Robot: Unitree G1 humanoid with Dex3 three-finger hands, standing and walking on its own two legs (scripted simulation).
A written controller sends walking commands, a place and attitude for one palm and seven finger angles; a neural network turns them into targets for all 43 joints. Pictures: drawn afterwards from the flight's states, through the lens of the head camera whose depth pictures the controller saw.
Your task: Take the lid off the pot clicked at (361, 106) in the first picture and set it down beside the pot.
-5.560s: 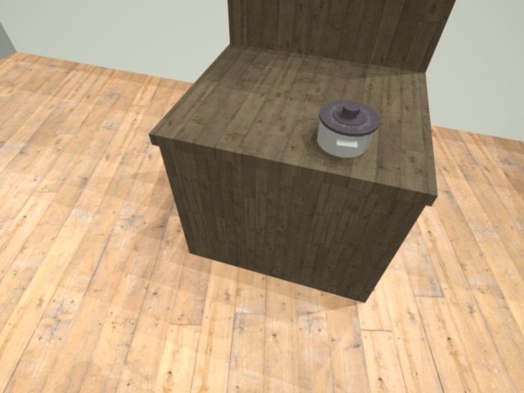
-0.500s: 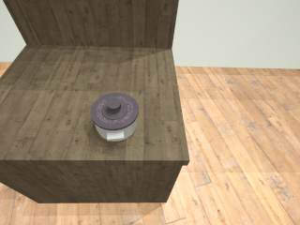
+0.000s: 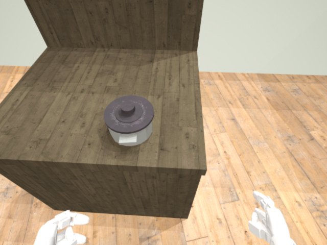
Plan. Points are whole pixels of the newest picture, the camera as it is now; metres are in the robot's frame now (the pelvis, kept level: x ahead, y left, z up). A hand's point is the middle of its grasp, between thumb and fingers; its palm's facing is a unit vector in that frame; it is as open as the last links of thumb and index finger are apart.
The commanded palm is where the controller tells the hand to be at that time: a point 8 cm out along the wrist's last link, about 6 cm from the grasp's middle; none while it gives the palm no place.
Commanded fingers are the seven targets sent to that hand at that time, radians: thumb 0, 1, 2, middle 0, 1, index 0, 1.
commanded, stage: lift the closed hand beside the body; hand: left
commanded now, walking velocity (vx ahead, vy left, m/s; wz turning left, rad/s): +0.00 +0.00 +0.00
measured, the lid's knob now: (127, 107) +0.49 +0.15 +0.03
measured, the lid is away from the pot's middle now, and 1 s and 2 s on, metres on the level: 0.00 0.00 0.00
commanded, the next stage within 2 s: raise the hand higher, near the body in 0.16 s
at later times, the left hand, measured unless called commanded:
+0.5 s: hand (66, 230) +0.15 +0.23 -0.01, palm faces +0.15 -0.91 -0.40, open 3.1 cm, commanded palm +0.11 +0.27 +0.04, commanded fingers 0.00 0.90 0.90 -1.30 -1.50 -1.30 -1.50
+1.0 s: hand (50, 203) +0.18 +0.24 +0.08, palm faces +0.21 -0.88 -0.43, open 3.1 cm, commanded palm +0.14 +0.28 +0.12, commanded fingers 0.00 0.90 0.90 -1.30 -1.50 -1.30 -1.50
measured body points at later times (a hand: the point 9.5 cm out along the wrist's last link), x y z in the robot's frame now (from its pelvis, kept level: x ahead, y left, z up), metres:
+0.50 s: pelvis +0.03 +0.01 +0.01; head +0.06 -0.01 +0.45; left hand +0.14 +0.28 +0.02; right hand +0.20 -0.23 -0.10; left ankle +0.05 +0.13 -0.73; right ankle -0.08 -0.08 -0.73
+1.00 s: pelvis +0.02 +0.02 +0.01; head +0.04 +0.00 +0.46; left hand +0.17 +0.28 +0.10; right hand +0.22 -0.20 -0.08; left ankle +0.05 +0.13 -0.73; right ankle -0.08 -0.08 -0.73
